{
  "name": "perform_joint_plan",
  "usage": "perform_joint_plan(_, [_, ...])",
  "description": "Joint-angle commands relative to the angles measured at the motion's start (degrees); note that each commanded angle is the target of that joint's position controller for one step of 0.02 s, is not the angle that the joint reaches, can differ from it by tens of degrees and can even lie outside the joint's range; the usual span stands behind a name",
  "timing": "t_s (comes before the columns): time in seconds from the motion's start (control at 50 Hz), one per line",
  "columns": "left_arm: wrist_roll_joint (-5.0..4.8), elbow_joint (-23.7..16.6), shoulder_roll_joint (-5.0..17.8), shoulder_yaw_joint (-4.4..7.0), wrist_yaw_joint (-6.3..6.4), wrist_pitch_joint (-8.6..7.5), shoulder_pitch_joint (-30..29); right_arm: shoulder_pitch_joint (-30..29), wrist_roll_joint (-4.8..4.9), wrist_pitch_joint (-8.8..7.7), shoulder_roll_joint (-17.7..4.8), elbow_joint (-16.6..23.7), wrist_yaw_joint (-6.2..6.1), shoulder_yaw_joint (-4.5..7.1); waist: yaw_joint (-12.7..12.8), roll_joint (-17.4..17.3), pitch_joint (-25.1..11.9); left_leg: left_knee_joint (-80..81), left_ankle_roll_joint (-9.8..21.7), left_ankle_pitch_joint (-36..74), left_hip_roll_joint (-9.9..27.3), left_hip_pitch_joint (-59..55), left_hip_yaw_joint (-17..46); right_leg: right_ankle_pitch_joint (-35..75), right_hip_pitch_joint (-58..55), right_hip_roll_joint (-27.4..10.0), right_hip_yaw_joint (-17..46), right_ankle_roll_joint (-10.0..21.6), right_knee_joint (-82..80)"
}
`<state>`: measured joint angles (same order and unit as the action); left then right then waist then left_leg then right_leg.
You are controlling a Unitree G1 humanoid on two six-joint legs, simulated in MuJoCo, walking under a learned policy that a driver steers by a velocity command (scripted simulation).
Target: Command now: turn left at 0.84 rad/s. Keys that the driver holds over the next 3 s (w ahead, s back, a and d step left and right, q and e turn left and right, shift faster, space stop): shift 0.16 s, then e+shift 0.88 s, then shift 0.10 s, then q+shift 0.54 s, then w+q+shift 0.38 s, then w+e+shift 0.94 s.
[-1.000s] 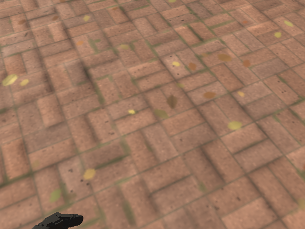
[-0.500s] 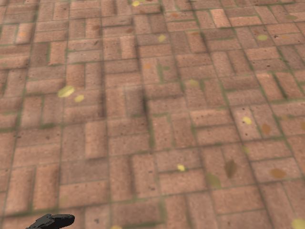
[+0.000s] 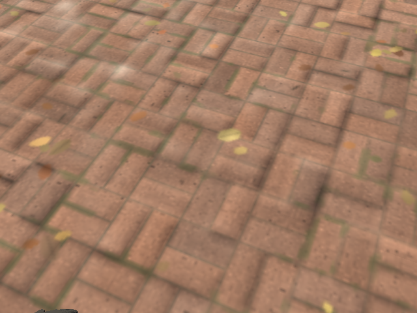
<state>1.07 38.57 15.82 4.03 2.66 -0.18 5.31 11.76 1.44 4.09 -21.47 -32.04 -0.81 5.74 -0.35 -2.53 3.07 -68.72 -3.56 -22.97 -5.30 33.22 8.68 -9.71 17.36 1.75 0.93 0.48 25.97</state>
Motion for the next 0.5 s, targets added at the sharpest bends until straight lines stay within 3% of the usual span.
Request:
perform_joint_plan(0.02, [0.39,-4.0,7.5,1.30,0.79,0.15,-0.8,-0.5,0.18,-0.73,-2.9,4.4,-0.18,0.56,1.0,8.4,-4.8,-2.4,-1.9,2.4,5.1,6.2,-5.5,10.3,-8.9,-13.7,9.5,11.4,-9.1])
perform_joint_plan(0.06, [0.38,-3.2,8.4,1.57,0.37,0.52,1.6,-2.5,-0.11,-1.16,-1.7,5.1,-0.39,-0.07,2.6,9.6,-6.5,2.6,-2.6,0.8,6.3,5.4,-5.7,13.1,-12.5,-15.0,9.1,13.1,-8.6])
perform_joint_plan(0.12, [-0.27,-2.9,10.2,2.16,-0.70,0.77,0.7,-2.5,-0.85,-1.60,-0.2,4.8,-0.24,-1.01,2.5,10.9,-8.7,12.3,-2.0,-1.2,7.1,-1.5,-6.9,16.1,-12.0,-15.9,6.5,13.6,-7.6])
perform_joint_plan(0.16, [-0.86,-2.4,10.8,2.35,-1.35,0.86,0.5,-2.0,-0.83,-1.67,-0.3,4.0,-0.05,-1.20,2.2,12.5,-9.2,18.7,-1.2,-1.2,6.5,-6.9,-8.5,17.1,-10.4,-16.4,5.4,13.6,-7.2])
perform_joint_plan(0.2, [-1.67,-0.9,9.7,1.67,-1.92,0.70,2.3,-1.1,-1.20,-1.69,0.5,2.8,0.06,-1.56,2.2,13.0,-9.3,27.9,0.2,-1.0,5.4,-12.2,-8.5,17.2,-9.4,-16.4,7.0,13.5,-5.7])
perform_joint_plan(0.24, [-2.76,0.7,6.0,-0.10,-2.66,0.27,2.3,3.8,-1.73,-1.86,3.0,-0.5,0.27,-2.07,-1.2,11.4,-8.9,48.7,3.0,11.9,4.4,-25.4,-9.2,14.8,-3.7,-13.8,5.9,10.2,-2.5])
perform_joint_plan(0.26, [-2.65,1.6,4.8,-0.68,-3.30,-0.47,5.5,4.4,-2.05,-1.83,0.4,-0.6,-0.03,-1.64,-0.4,9.5,-10.1,49.7,4.4,17.8,7.4,-34.6,-5.6,8.4,2.1,-11.6,5.5,5.6,-1.4])
perform_joint_plan(0.28, [-0.39,0.5,2.2,-1.61,-4.21,-1.17,5.9,6.8,-2.71,-1.44,-4.9,0.0,-0.79,-0.61,0.1,-3.1,-13.0,46.9,8.1,34.5,20.4,-42.4,6.8,-11.6,10.3,-6.4,1.3,0.6,9.5])
perform_joint_plan(0.3, [-1.79,-1.3,4.0,-0.76,-3.95,-1.52,4.6,2.5,-3.85,-1.23,-7.8,-0.4,-0.96,0.53,0.5,-13.8,-10.7,47.1,17.2,31.6,28.3,-30.3,8.9,-24.7,13.8,-3.5,-2.1,-2.0,15.4])
perform_joint_plan(0.32, [-2.50,-1.2,9.8,0.91,-3.27,-1.07,1.8,0.7,-4.30,-2.06,-6.1,1.2,-0.85,0.43,-2.5,-9.8,-7.8,49.6,19.4,28.1,26.3,-25.9,7.5,-24.7,13.4,-4.1,-0.6,-3.3,26.4])
perform_joint_plan(0.34, [-3.37,-0.7,11.1,2.13,-2.69,-0.31,2.5,-0.7,-4.32,-2.72,-4.7,0.6,-1.05,0.16,-1.6,-9.7,-5.4,50.3,18.5,27.9,24.8,-24.7,5.0,-23.7,16.8,-3.2,-0.4,-3.7,34.9])
perform_joint_plan(0.38, [-2.75,1.5,9.6,2.70,-1.18,2.09,7.4,-5.8,-2.88,-3.80,-1.6,0.9,-1.53,-0.74,0.7,-9.0,-3.7,50.6,15.9,28.6,22.7,-23.3,-0.7,-19.0,19.0,-3.9,1.5,-5.2,42.9])
perform_joint_plan(0.42, [-2.71,0.7,7.7,2.59,-0.80,3.12,8.0,-6.9,-2.79,-4.00,0.6,0.6,-2.08,-1.31,1.5,-7.0,-3.3,50.8,15.1,28.5,21.7,-23.4,-5.1,-14.3,20.0,-4.4,0.6,-6.4,44.5])
perform_joint_plan(0.46, [-2.59,-1.5,5.9,1.99,-1.28,3.33,5.6,-6.1,-2.79,-3.76,0.8,-0.1,-2.56,-1.10,0.3,-5.8,-3.8,50.5,15.0,26.8,22.1,-26.5,-7.3,-10.7,21.2,-5.9,-0.6,-7.2,38.6])
perform_joint_plan(0.5, [-2.34,-3.6,4.1,1.12,-2.53,3.22,3.9,-5.3,-2.72,-3.43,-0.5,-0.8,-2.77,-0.40,-0.9,-5.4,-5.2,49.4,15.3,27.6,22.9,-28.4,-9.0,-10.1,18.8,-6.9,-1.8,-7.0,31.2])
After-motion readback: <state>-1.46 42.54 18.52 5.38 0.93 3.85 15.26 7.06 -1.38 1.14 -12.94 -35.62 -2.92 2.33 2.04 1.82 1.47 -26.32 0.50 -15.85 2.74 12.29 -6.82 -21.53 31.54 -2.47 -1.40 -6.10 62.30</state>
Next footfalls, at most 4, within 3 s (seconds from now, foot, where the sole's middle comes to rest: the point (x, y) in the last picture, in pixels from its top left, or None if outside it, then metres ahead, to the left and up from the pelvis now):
0.26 left None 0.02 0.15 -0.77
0.68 right None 0.03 -0.12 -0.77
1.16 left None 0.18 0.04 -0.77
1.48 right None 0.00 -0.13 -0.77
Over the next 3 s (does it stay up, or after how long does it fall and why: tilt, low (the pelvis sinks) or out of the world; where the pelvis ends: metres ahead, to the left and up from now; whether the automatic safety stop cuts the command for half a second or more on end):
stays up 1.04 0.06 0.00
